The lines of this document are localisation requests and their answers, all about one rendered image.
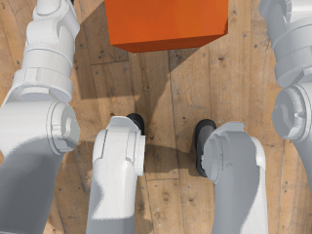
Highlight left robot forearm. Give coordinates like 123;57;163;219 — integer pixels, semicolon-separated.
0;0;80;109

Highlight right robot forearm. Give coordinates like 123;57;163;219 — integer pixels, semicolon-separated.
258;0;312;89

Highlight right robot shin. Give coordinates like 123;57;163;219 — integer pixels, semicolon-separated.
201;121;266;174

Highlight robot left upper arm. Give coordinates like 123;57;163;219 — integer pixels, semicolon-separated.
0;99;80;234

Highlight carton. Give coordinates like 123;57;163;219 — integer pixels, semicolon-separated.
104;0;229;54

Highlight right robot thigh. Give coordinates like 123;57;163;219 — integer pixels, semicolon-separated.
205;131;268;234

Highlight robot right upper arm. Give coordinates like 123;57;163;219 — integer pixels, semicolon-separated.
271;82;312;194

